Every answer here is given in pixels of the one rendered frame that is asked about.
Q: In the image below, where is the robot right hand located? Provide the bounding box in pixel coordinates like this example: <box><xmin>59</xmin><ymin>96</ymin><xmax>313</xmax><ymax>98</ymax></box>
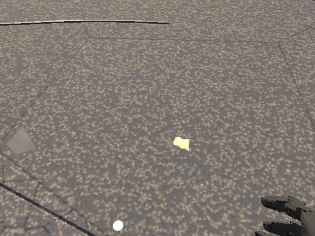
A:
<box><xmin>255</xmin><ymin>196</ymin><xmax>315</xmax><ymax>236</ymax></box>

